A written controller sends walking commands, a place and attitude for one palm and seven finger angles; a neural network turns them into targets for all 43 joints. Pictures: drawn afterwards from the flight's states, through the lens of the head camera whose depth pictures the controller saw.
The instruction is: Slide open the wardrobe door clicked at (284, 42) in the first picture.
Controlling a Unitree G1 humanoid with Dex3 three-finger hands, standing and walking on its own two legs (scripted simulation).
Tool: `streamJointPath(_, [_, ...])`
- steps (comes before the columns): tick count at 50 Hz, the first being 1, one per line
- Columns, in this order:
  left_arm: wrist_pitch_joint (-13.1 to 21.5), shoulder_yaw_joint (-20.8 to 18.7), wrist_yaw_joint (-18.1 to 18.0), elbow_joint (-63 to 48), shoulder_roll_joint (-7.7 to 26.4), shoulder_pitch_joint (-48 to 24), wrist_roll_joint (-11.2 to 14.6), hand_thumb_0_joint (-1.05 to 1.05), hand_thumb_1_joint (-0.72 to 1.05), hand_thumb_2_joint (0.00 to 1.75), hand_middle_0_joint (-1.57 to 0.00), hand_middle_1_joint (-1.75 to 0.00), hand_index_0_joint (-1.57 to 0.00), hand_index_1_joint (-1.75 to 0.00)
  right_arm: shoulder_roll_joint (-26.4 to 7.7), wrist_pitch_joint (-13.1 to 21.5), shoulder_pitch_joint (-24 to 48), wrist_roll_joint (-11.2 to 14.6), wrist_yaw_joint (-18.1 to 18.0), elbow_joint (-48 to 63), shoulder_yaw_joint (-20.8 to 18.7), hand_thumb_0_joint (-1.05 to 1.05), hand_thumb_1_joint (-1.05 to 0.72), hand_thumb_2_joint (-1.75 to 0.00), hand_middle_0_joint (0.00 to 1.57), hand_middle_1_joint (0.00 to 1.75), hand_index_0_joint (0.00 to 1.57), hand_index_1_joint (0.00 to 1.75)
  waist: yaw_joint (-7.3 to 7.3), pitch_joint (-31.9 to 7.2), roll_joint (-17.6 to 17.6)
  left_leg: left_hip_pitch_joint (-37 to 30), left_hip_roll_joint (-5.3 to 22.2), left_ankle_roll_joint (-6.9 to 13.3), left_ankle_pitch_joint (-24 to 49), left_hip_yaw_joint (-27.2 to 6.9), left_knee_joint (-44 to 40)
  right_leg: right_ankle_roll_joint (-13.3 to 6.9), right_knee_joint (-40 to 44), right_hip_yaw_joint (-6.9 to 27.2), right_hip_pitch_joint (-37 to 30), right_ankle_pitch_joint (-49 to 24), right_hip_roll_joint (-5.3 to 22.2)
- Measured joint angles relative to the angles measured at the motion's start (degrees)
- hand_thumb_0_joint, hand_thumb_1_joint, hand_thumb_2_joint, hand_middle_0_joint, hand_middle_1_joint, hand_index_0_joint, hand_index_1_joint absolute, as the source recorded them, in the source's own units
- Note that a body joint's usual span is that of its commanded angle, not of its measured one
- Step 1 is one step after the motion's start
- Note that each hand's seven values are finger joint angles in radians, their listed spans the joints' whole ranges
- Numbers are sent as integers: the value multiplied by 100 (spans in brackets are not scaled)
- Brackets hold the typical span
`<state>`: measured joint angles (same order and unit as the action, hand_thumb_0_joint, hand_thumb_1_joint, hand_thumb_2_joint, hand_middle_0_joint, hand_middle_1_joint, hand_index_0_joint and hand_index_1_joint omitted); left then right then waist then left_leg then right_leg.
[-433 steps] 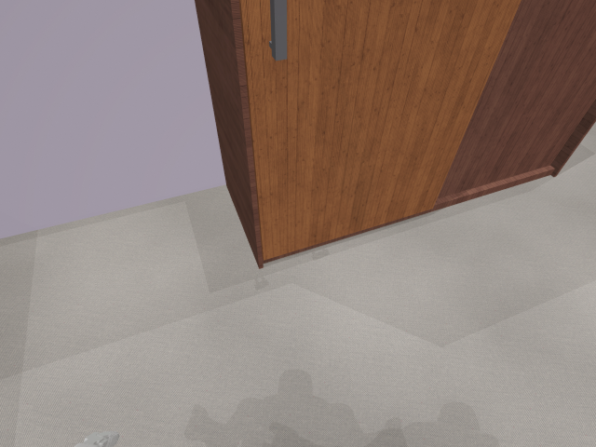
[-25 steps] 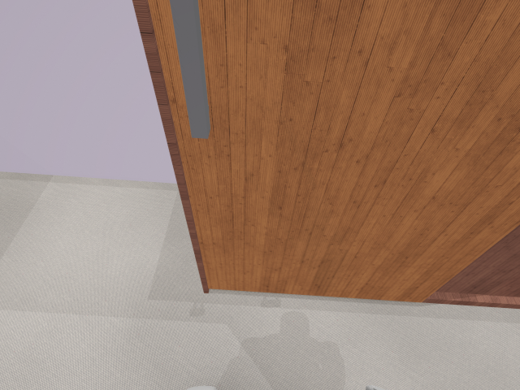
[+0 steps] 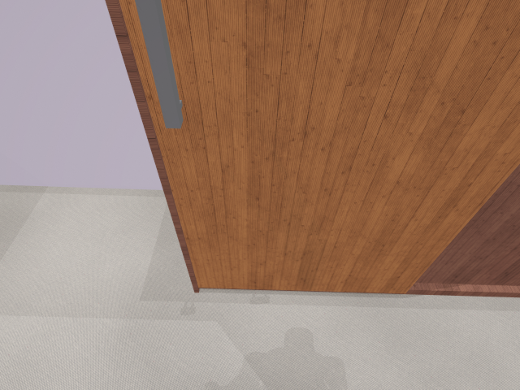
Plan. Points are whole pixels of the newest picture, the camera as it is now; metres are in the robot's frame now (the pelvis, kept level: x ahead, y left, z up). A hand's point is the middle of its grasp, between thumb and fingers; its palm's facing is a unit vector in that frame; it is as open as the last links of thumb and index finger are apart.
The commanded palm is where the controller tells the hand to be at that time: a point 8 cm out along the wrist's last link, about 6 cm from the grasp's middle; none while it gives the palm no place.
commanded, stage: come to a stop and stand still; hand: left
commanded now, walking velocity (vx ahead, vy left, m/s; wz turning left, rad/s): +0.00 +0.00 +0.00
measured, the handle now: (160, 35) +0.56 +0.20 +0.27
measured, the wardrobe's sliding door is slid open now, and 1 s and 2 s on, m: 0.00 0.00 0.00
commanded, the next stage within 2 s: look again from close up in 1.04 s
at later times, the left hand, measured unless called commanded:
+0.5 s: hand out of the picture -0.04 +0.16 -0.17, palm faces +0.05 -0.99 -0.14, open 7.4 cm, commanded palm none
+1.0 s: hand out of the picture +0.04 +0.23 -0.17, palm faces +0.02 -0.97 -0.24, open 7.4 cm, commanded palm none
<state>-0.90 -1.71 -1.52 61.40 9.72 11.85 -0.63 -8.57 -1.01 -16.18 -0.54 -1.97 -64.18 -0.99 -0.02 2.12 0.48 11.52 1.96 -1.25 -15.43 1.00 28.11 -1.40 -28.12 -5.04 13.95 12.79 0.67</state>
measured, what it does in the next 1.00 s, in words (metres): stands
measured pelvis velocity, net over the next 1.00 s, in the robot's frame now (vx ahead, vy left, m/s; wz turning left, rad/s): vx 0.00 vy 0.03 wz -0.01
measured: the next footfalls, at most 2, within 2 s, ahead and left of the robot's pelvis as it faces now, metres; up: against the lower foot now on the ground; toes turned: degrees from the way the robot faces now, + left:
none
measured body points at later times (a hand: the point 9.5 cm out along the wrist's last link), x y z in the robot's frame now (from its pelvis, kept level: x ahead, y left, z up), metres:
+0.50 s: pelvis -0.02 +0.01 +0.00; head -0.01 +0.01 +0.45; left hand -0.04 +0.21 -0.16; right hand -0.05 -0.20 -0.16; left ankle +0.00 +0.13 -0.74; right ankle +0.03 -0.10 -0.74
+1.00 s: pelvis +0.00 +0.03 +0.00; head -0.02 +0.03 +0.45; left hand +0.04 +0.28 -0.15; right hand +0.03 -0.20 -0.15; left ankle +0.00 +0.13 -0.74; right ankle +0.03 -0.10 -0.74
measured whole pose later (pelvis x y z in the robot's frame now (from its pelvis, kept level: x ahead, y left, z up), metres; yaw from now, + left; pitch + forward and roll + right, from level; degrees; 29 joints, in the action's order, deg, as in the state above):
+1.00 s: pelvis +0.00 +0.03 +0.00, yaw +0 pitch -2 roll +0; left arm 0.4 -0.5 -1.7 59.2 11.1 15.1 -1.2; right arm -10.8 1.2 -16.5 -0.7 -1.2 -58.1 0.3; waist 0.3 -0.3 -0.5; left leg 11.0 -0.9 1.7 -15.7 2.7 28.7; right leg 1.4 -28.7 -3.2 13.6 12.7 3.5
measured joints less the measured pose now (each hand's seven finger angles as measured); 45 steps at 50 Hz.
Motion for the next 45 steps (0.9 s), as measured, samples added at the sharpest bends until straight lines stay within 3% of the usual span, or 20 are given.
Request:
streamJointPath(10, [-17,45,33,273,-92,261,-13,1,92,90,-20,-30,-20,-30,234,-8,-146,-20,39,-73,66,1,-91,-90,20,30,20,29,-16,-69,-65,-128,-7,2,368,60,-434,7,446,50,-115,-352,-17])
streamJointPath(28, [37,64,17,402,-382,681,-35,0,91,90,-20,-30,-20,-30,247,81,-349,-6,-4,-61,48,1,-91,-90,20,30,20,29,-47,-107,23,77,-69,94,305,138,-320,81,388,138,86,-357,43])
streamJointPath(33, [141,156,-67,377,-384,618,-60,0,91,90,-20,-30,-20,-30,188,77,-258,15,48,30,83,1,-91,-90,20,30,20,29,-40,-44,-64,172,-35,111,152,163,-74,114,306,149,111,-303,26])
streamJointPath(38, [175,205,-63,269,-291,608,-63,0,91,90,-20,-30,-20,-30,77,163,-219,-27,46,344,119,1,-92,-90,20,30,20,29,92,-114,-130,212,-140,200,-62,144,244,178,-96,143,169,-32,148])
streamJointPath(45, [137,147,-41,-50,-40,446,-60,1,91,90,-20,-30,-20,-30,-105,196,-181,-18,49,515,125,2,-93,-90,20,30,20,29,40,-256,-126,45,-254,280,-99,159,199,263,-158,166,46,56,260])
